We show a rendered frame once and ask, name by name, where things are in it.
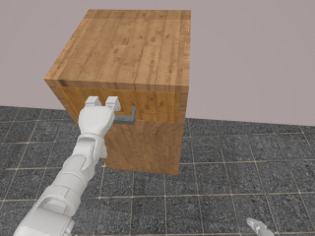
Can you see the left robot forearm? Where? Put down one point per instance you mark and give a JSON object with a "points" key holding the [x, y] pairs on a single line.
{"points": [[64, 194]]}

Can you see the robot left hand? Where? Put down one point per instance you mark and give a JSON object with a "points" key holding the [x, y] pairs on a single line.
{"points": [[97, 119]]}

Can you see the left robot upper arm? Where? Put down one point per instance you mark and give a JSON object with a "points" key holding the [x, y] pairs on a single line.
{"points": [[46, 222]]}

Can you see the cabinet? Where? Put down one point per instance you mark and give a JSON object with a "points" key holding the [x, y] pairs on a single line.
{"points": [[145, 50]]}

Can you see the handle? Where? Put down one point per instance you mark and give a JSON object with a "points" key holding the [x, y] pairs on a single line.
{"points": [[126, 119]]}

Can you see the robot right hand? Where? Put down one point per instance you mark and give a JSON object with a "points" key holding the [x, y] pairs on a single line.
{"points": [[259, 227]]}

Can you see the drawer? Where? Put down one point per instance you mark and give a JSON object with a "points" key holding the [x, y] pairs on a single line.
{"points": [[160, 106]]}

